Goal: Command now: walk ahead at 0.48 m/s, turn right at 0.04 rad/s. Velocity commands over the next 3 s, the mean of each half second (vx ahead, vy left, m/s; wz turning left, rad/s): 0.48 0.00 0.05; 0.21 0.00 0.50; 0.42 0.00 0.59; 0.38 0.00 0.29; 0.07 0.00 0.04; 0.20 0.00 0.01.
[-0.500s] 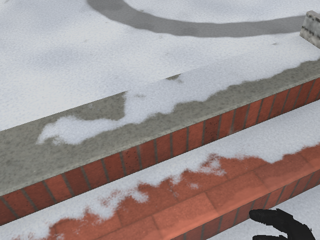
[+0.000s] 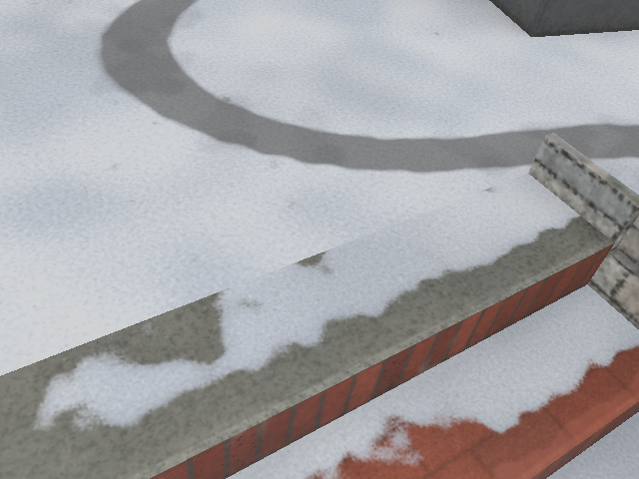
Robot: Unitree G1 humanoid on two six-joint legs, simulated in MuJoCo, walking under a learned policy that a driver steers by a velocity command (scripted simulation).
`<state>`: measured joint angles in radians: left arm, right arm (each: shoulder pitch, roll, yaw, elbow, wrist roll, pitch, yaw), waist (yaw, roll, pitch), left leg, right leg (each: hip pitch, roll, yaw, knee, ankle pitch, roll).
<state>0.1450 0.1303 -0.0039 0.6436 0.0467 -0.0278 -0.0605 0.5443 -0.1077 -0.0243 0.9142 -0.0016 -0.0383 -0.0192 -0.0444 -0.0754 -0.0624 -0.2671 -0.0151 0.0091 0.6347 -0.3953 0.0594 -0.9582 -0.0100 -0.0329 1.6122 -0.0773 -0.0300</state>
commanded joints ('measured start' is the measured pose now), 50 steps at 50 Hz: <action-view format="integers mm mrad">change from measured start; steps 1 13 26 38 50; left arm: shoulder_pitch -93 -391 181 377 21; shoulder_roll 60 -46 -35 155 130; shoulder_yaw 22 -32 33 60 66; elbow -63 -226 241 267 -121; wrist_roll -5 -48 12 -5 10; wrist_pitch -10 9 -86 -89 -48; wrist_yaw -2 2 59 104 39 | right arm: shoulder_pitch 54 85 -255 -575 -374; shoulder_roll -97 -50 80 16 -311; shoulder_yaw -22 -9 16 16 -101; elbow -64 44 -252 -353 -328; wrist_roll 5 8 -10 -21 -11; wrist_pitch -33 -32 -14 66 107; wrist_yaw -19 -40 -4 -31 -4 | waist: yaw -11 9 -35 18 -57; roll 186 108 112 -62 196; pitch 143 232 90 31 -137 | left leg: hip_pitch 150 195 -657 -975 -48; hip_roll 202 201 26 56 226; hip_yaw -327 -9 -160 126 -1061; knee -420 -680 1405 1174 -418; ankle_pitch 12 943 266 35 -843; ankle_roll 133 145 77 19 358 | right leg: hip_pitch -191 -66 511 1006 156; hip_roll -52 -53 -279 -236 41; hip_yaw -26 -212 189 -206 130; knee -115 -314 -1235 -1349 188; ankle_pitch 12 -440 -31 567 -208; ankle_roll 33 -158 -138 -63 10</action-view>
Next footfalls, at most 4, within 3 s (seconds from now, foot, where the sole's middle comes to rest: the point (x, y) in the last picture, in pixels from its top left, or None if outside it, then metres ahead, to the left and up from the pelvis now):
0.32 right None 0.44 -0.11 -0.61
0.92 left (250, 376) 0.62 0.07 -0.46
1.56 right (267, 238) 0.96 0.05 -0.46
1.98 left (114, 210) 1.02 0.38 -0.46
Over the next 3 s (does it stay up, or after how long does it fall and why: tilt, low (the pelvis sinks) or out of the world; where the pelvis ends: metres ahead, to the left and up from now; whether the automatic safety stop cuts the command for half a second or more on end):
stays up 1.07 0.33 0.32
